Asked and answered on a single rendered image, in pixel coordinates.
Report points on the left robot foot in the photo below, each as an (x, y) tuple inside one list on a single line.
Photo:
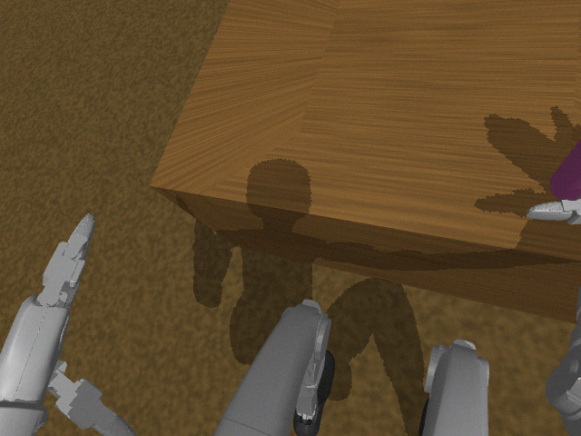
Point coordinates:
[(311, 427)]

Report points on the left robot arm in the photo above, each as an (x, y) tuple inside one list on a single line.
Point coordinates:
[(21, 419)]

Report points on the left robot hand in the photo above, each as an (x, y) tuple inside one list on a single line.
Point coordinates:
[(29, 363)]

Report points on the right robot arm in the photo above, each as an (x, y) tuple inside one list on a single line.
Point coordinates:
[(563, 387)]

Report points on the bottle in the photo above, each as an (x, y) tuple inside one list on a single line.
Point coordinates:
[(565, 183)]

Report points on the right robot hand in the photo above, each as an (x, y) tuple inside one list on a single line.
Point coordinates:
[(563, 210)]

